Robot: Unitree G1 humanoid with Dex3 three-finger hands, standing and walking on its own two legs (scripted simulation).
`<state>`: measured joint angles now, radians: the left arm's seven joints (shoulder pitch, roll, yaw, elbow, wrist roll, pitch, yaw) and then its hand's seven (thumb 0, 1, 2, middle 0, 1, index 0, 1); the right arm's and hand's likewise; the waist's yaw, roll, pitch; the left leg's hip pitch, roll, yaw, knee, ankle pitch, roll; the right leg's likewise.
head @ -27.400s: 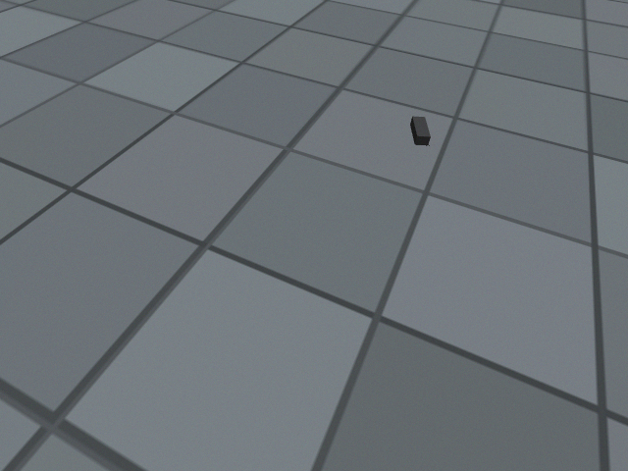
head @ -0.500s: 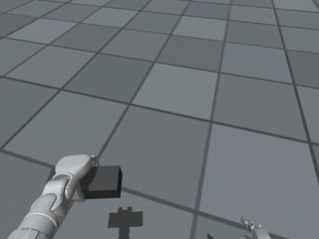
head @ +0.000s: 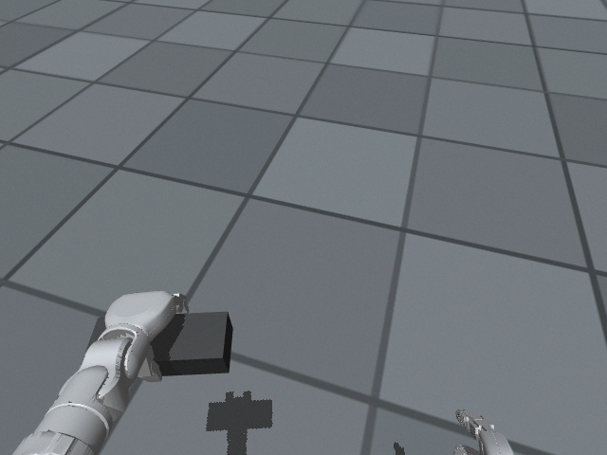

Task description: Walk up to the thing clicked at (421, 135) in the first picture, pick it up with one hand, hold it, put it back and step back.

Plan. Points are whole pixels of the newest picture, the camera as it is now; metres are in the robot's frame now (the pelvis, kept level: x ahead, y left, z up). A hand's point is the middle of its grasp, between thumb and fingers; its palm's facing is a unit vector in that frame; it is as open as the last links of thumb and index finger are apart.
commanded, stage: hold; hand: left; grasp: from above
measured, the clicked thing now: (163, 345) +0.30 +0.22 -0.07
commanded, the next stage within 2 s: crouch in 0.24 s
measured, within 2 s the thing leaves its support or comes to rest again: neither
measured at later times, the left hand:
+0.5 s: hand (153, 340) +0.30 +0.22 -0.05, palm faces -0.44 -0.06 -0.89, open 10.2 cm
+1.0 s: hand (175, 366) +0.33 +0.25 -0.23, palm faces -0.42 +0.02 -0.91, open 10.2 cm
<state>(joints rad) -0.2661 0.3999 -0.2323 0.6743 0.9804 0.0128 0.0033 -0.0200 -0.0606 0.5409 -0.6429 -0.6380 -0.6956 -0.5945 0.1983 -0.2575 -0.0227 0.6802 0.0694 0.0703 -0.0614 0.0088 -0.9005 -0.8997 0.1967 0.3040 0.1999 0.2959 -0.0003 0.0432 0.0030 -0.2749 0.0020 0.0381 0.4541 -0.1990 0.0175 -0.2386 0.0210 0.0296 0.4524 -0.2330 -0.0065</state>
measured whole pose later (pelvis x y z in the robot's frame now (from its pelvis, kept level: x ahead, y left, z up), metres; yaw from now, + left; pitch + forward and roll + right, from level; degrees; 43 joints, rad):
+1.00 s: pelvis -0.03 +0.00 -0.12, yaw +0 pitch +24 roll -3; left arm -0.55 0.42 -0.09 1.15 1.18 -0.10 0.36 -0.02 -0.04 0.52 -0.62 -0.65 -0.68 -0.60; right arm 0.25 -0.29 -0.08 0.71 -0.01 0.02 -0.01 0.00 -0.89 -0.90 0.20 0.30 0.20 0.30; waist -0.09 0.02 -0.18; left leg -1.20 0.02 -0.01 1.28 -0.49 0.02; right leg -1.14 0.04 -0.02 1.25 -0.53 0.00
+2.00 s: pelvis -0.07 +0.00 -0.39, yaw -6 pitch +37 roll -8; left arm -0.82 0.71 0.14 1.32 1.26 -0.25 0.40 -0.03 -0.05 0.54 -0.63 -0.65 -0.68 -0.60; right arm 0.13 -0.25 0.00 0.77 -0.14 -0.07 0.13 0.00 -0.91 -0.90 0.20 0.30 0.20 0.30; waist -0.16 -0.02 -0.09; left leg -2.21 0.05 -0.09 2.22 -0.67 0.03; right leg -2.11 0.06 -0.12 2.17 -0.72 -0.01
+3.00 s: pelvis -0.07 +0.00 -0.47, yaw -11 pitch +31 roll -11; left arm -0.87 0.90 0.24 1.52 1.30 -0.31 0.50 -0.03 -0.04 0.55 -0.60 -0.67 -0.65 -0.62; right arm 0.06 -0.27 0.13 0.76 -0.21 -0.10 0.15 0.00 -0.90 -0.90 0.20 0.30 0.20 0.30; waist -0.22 -0.09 0.05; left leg -2.38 0.06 -0.18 2.51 -0.69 0.02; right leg -2.25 0.08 -0.21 2.40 -0.71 -0.02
